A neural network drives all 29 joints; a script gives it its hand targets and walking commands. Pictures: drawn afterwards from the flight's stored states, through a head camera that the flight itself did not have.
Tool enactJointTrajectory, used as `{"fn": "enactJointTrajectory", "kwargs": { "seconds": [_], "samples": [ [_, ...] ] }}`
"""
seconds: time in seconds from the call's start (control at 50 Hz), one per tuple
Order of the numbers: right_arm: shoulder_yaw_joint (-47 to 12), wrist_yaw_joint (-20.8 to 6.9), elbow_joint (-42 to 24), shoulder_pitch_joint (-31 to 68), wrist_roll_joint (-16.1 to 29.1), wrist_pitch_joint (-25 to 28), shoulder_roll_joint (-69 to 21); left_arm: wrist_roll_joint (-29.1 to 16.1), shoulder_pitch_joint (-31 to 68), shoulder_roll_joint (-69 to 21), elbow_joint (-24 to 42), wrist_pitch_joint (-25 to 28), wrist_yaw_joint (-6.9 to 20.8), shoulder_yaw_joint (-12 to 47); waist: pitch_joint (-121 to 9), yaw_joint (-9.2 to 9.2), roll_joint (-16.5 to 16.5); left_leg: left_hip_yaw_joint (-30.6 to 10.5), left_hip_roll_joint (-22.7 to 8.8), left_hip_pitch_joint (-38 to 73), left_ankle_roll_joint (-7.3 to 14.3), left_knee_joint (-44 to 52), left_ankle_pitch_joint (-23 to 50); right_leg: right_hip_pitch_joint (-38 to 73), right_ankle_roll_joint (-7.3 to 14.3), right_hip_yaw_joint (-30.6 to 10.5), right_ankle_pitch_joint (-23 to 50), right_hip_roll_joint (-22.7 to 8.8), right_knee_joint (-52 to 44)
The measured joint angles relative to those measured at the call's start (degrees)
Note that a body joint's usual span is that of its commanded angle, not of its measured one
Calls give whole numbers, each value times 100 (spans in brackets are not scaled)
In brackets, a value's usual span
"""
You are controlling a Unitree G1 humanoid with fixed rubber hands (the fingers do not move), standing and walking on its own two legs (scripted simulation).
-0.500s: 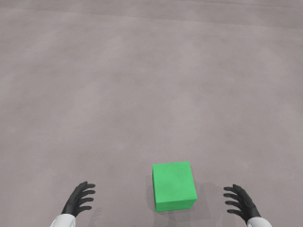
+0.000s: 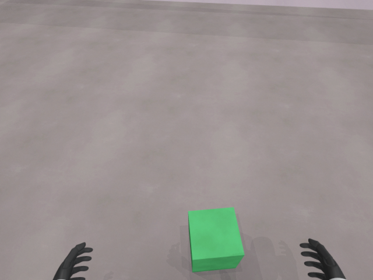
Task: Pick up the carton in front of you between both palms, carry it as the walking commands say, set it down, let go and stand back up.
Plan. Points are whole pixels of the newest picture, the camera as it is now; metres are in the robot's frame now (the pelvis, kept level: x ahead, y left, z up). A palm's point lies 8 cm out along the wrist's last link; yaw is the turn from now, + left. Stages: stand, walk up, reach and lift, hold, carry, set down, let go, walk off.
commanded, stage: stand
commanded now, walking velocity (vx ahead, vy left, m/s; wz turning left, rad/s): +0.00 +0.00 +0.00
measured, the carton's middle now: (212, 240) +0.38 -0.09 -0.64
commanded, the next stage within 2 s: none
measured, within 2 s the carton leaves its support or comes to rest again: neither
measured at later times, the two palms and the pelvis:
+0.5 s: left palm out of the picture +0.12 +0.28 -0.09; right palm out of the picture +0.13 -0.30 -0.08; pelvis +0.00 -0.01 +0.01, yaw +1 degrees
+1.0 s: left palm out of the picture +0.08 +0.29 -0.09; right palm out of the picture +0.09 -0.31 -0.09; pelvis -0.02 -0.01 +0.01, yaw +1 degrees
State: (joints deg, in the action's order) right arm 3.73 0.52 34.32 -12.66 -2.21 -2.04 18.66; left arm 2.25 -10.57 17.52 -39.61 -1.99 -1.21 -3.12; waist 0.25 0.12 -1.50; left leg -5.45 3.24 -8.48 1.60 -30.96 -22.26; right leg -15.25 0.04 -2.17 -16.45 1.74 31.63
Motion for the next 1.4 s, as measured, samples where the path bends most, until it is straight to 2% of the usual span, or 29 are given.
{"fn": "enactJointTrajectory", "kwargs": {
  "seconds": [0.2,0.7,1.4],
  "samples": [
    [-71,71,357,16,25,101,123,-24,153,99,-574,184,-38,74,6,-2,-3,-100,-43,134,-54,165,47,143,68,96,4,20,-130],
    [-220,115,1029,-4,69,219,221,-83,363,216,-1388,250,12,125,61,36,36,-148,-79,410,-93,591,352,440,102,133,303,21,-567],
    [-343,61,1945,251,133,269,373,-141,444,389,-2059,279,67,218,148,39,71,-99,-91,538,-118,1009,707,546,109,75,661,9,-954]
  ]
}}
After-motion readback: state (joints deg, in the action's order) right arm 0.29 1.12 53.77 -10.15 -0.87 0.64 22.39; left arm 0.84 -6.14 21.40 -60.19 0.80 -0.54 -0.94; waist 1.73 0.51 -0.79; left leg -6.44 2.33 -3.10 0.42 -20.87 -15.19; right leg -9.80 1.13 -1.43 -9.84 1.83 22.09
